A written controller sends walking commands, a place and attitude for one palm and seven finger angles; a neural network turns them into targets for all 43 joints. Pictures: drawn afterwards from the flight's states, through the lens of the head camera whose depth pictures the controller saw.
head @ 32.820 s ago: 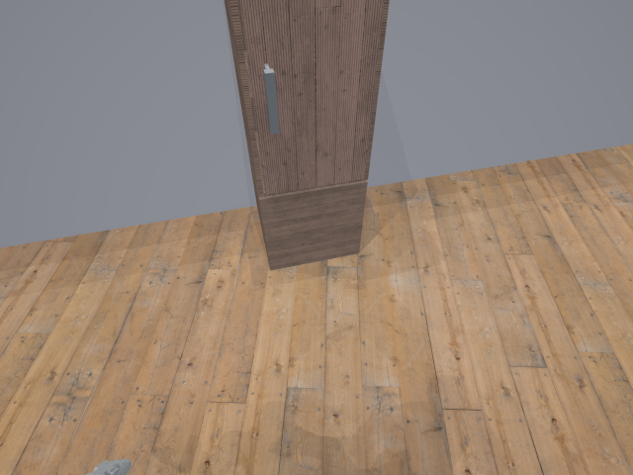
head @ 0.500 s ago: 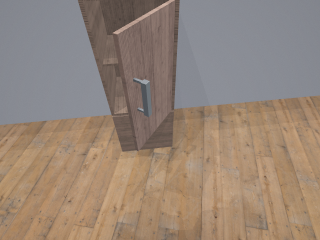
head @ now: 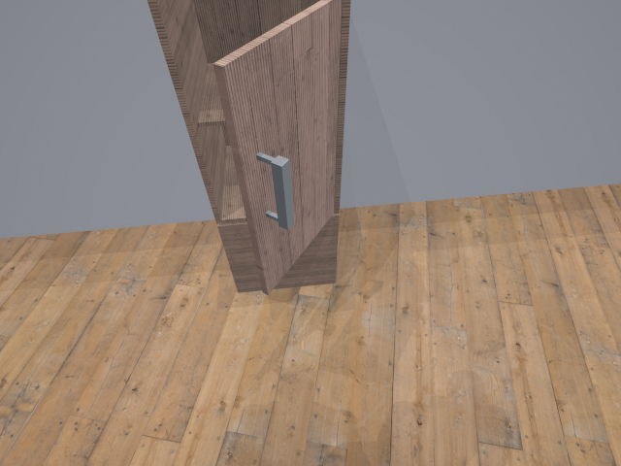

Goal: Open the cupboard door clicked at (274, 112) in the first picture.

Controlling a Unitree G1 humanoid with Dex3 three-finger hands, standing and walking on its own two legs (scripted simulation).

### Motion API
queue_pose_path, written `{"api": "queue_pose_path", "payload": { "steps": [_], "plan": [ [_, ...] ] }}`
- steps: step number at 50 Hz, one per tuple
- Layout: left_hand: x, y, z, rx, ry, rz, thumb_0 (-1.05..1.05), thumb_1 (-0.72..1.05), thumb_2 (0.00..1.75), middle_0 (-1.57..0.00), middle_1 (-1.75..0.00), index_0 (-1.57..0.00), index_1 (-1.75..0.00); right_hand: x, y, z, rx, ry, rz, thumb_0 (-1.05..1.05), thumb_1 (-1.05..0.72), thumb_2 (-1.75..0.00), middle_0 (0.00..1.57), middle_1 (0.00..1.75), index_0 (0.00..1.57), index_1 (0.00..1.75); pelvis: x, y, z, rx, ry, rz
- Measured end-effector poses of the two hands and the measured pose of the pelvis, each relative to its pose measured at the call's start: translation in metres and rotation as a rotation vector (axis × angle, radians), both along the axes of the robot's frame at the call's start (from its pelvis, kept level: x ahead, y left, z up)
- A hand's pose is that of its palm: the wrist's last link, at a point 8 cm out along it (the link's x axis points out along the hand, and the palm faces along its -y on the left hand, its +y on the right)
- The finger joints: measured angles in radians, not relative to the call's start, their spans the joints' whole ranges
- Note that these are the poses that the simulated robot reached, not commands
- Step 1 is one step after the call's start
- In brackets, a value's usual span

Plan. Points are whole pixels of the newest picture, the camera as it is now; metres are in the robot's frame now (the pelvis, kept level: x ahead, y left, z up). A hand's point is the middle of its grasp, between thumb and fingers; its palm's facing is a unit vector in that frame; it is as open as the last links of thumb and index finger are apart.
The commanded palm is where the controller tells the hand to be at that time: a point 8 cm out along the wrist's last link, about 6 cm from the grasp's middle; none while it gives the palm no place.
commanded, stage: look to check the result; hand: left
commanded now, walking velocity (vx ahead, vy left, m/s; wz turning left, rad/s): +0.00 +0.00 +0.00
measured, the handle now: (274, 191) +0.59 +0.10 -0.02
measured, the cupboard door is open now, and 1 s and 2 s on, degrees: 52 52 52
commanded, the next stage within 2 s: walk to a spot facing it in 0.10 s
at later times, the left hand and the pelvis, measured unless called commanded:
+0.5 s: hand out of the picture +0.02 +0.19 -0.18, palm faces -0.05 -0.97 -0.22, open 7.3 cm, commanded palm none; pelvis +0.00 +0.01 -0.01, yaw -6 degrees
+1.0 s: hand out of the picture +0.10 +0.14 -0.17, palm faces -0.31 -0.91 -0.28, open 7.3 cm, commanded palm none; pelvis -0.01 -0.04 +0.00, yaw -22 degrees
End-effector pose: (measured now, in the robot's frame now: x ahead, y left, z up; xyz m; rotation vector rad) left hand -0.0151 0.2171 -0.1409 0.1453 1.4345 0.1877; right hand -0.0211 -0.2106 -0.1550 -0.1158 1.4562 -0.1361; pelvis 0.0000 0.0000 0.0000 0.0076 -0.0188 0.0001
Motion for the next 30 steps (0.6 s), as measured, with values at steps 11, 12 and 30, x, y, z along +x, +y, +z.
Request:
{"api": "queue_pose_path", "payload": {
  "steps": [11, 12, 30],
  "plan": [
    [0.017, 0.006, 0.001, 0.008, -0.027, -0.015, 0.00, 0.91, 0.90, -0.20, -0.30, -0.20, -0.30, 0.007, -0.003, 0.002, -0.012, -0.007, -0.001, 0.00, -0.91, -0.89, 0.20, 0.30, 0.20, 0.30, 0.005, 0.002, 0.000, -0.002, 0.002, -0.003],
    [0.018, 0.007, 0.001, 0.008, -0.029, -0.016, 0.00, 0.91, 0.90, -0.20, -0.30, -0.20, -0.30, 0.007, -0.003, 0.002, -0.014, -0.007, -0.001, 0.00, -0.91, -0.89, 0.20, 0.30, 0.20, 0.30, 0.005, 0.002, 0.000, -0.001, 0.002, -0.003],
    [0.065, 0.029, -0.006, 0.032, -0.037, -0.146, 0.00, 0.91, 0.90, -0.20, -0.30, -0.20, -0.30, -0.017, -0.016, -0.004, -0.080, -0.048, -0.151, 0.00, -0.90, -0.89, 0.20, 0.30, 0.20, 0.30, -0.008, 0.007, -0.012, 0.018, 0.018, -0.151]
  ]
}}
